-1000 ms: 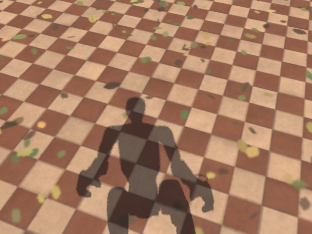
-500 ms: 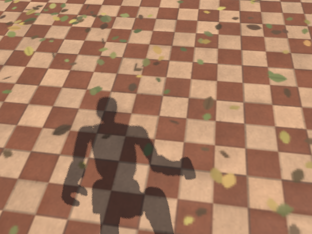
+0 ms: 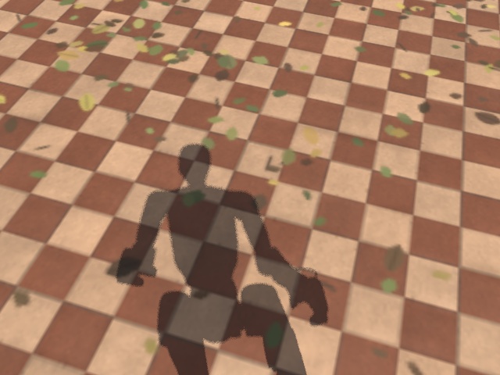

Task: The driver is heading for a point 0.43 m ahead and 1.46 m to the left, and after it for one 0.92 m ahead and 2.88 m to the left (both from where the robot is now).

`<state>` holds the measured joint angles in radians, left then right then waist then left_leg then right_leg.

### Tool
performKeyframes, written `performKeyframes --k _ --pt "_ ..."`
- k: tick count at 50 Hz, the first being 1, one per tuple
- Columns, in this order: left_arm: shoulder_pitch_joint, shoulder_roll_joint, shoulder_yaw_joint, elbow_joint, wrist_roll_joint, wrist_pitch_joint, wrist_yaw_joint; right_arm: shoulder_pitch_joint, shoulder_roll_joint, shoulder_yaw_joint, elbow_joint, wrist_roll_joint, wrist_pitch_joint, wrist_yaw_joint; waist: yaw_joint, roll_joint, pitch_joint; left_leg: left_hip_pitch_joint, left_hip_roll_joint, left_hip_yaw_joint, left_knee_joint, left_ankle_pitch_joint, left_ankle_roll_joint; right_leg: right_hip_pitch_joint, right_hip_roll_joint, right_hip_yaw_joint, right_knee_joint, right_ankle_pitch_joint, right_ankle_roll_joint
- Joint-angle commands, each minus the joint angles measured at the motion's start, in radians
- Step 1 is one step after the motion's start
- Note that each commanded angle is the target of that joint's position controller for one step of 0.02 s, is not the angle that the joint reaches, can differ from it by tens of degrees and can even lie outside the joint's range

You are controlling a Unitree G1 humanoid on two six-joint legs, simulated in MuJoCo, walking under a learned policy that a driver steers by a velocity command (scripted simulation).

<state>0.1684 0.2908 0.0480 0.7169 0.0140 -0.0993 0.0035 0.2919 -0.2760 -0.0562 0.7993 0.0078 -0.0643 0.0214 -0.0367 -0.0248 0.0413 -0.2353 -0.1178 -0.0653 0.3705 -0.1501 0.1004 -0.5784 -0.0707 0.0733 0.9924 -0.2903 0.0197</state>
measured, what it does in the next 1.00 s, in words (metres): walks ahead, turning left: right foot, then left foot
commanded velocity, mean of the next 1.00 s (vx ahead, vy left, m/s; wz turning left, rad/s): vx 0.50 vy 0.00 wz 0.57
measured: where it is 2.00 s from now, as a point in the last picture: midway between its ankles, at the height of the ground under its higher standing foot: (69, 227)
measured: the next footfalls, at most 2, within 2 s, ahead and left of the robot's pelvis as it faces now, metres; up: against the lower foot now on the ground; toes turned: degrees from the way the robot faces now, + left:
right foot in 0.26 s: +0.34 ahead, -0.14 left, +0.00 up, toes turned +14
left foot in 0.76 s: +0.53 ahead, +0.21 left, +0.00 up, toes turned +30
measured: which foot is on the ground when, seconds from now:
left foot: down 0.00-0.26, up 0.28-0.74, down 0.76-1.00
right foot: up 0.00-0.24, down 0.26-0.78, up 0.80-1.00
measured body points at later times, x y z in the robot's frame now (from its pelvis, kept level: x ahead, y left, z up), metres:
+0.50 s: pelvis +0.29 -0.04 +0.00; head +0.31 -0.04 +0.45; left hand +0.27 +0.25 -0.11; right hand +0.51 -0.26 -0.10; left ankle +0.29 +0.12 -0.67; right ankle +0.30 -0.14 -0.74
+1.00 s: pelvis +0.52 +0.13 +0.00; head +0.54 +0.16 +0.45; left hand +0.51 +0.45 -0.09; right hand +0.76 -0.05 -0.10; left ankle +0.49 +0.19 -0.74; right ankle +0.69 +0.01 -0.67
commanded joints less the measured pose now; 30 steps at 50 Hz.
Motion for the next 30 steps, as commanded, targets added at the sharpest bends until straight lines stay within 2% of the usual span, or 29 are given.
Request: performKeyframes --k 1,4,7,10,11,12,13,14,15,16,17,18,19,21,22,25,30 --pt "-0.028 0.073 0.02 -0.075 0.005 -0.001 0.009 -0.037 -0.182 -0.047 -0.081 0.008 -0.013 -0.023 0.023 0.077 -0.038 -0.025 0.229 -0.221 -0.171 0.189 0.168 -0.006 0.003 -0.016 -0.179 0.164 0.042" --pt "-0.134 0.047 0.01 -0.102 -0.004 -0.009 0.001 0.013 -0.183 -0.05 -0.07 0.016 0.001 -0.034 -0.024 0.096 -0.038 -0.063 0.184 -0.189 -0.147 0.132 0.12 0.087 0.054 -0.028 -0.385 0.363 0.055" --pt "-0.199 0.066 0.015 -0.125 -0.019 -0.019 -0.011 0.066 -0.176 -0.05 -0.055 0.023 0.016 -0.04 -0.046 0.105 -0.038 0.001 0.208 -0.258 -0.092 0.075 0.106 0.11 0.077 -0.006 -0.477 0.378 0.049" --pt "-0.176 0.104 0.031 -0.123 -0.024 -0.033 -0.019 0.068 -0.172 -0.053 -0.06 0.018 0.026 -0.045 -0.017 0.133 -0.047 0.1 0.245 -0.353 0.006 0.079 0.086 0.141 0.077 0.019 -0.527 0.267 0.014" --pt "-0.126 0.115 0.038 -0.111 -0.024 -0.038 -0.018 0.053 -0.167 -0.052 -0.066 0.016 0.029 -0.044 0.015 0.146 -0.058 0.102 0.241 -0.364 0.048 0.107 0.073 0.206 0.076 0.007 -0.552 0.245 -0.008" --pt "-0.035 0.14 0.052 -0.089 -0.017 -0.043 -0.012 0.042 -0.142 -0.044 -0.076 0.012 0.028 -0.041 0.064 0.139 -0.112 0.077 0.2 -0.34 0.142 0.153 0.046 0.353 0.059 0.004 -0.581 0.249 -0.042" --pt "0.106 0.189 0.066 -0.077 0.001 -0.045 -0.003 0.037 -0.087 -0.023 -0.095 0.0 0.023 -0.035 0.129 0.065 -0.244 -0.025 0.145 -0.268 0.385 0.078 0.011 0.6 -0.086 0.13 -0.549 0.202 -0.108" --pt "0.211 0.275 0.088 -0.047 0.013 -0.031 -0.001 0.178 -0.016 0.0 -0.12 0.018 0.012 -0.034 0.087 -0.226 -0.383 -0.369 -0.006 -0.119 0.718 -0.355 -0.061 0.953 -0.323 0.55 -0.592 0.065 -0.276" --pt "0.225 0.211 0.078 -0.037 -0.016 -0.022 -0.008 0.186 -0.102 -0.009 -0.112 0.032 0.008 -0.035 0.098 -0.257 -0.364 -0.531 0.072 -0.114 0.882 -0.442 -0.075 0.953 -0.378 0.741 -0.656 -0.172 -0.3" --pt "0.176 0.134 0.058 -0.053 -0.016 -0.017 -0.004 0.084 -0.175 -0.029 -0.115 0.03 0.012 -0.035 0.129 -0.13 -0.221 -0.57 0.115 -0.117 0.93 -0.348 -0.083 0.833 -0.321 0.59 -0.68 -0.202 -0.25" --pt "0.126 0.113 0.048 -0.056 -0.007 -0.01 -0.003 0.012 -0.176 -0.033 -0.131 0.019 0.017 -0.036 0.122 -0.059 -0.135 -0.55 0.147 -0.079 0.919 -0.27 -0.09 0.71 -0.273 0.44 -0.693 -0.088 -0.212" --pt "0.091 0.093 0.04 -0.049 -0.003 -0.005 -0.003 -0.028 -0.164 -0.036 -0.146 0.009 0.018 -0.033 0.104 -0.044 -0.071 -0.532 0.171 -0.073 0.874 -0.22 -0.094 0.609 -0.231 0.341 -0.718 0.03 -0.201" --pt "0.073 0.077 0.033 -0.043 0.002 -0.006 -0.002 -0.031 -0.147 -0.038 -0.153 0.011 0.022 -0.027 0.081 -0.066 -0.045 -0.494 0.197 -0.069 0.839 -0.189 -0.094 0.545 -0.199 0.259 -0.744 0.105 -0.187" --pt "0.065 0.074 0.035 -0.029 -0.005 -0.012 -0.004 -0.017 -0.1 -0.031 -0.161 0.023 0.033 -0.019 0.061 -0.092 -0.033 -0.457 0.216 -0.042 0.791 -0.168 -0.098 0.485 -0.177 0.162 -0.791 0.171 -0.192" --pt "0.065 0.084 0.039 -0.021 -0.01 -0.015 -0.005 -0.03 -0.085 -0.028 -0.171 0.022 0.039 -0.017 0.057 -0.086 -0.024 -0.465 0.224 -0.035 0.761 -0.155 -0.104 0.472 -0.181 0.125 -0.81 0.205 -0.202" --pt "0.07 0.125 0.054 0.003 -0.009 -0.017 -0.004 -0.082 -0.068 -0.02 -0.2 0.012 0.043 -0.011 0.059 -0.053 -0.019 -0.499 0.238 -0.028 0.643 -0.05 -0.119 0.487 -0.198 0.032 -0.838 0.313 -0.221" --pt "0.095 0.158 0.06 0.037 -0.017 -0.001 0.003 -0.218 -0.049 -0.009 -0.231 0.014 0.027 0.018 0.105 -0.031 0.008 -0.427 0.213 0.045 0.374 0.178 -0.098 0.516 -0.166 -0.142 -0.839 0.377 -0.176"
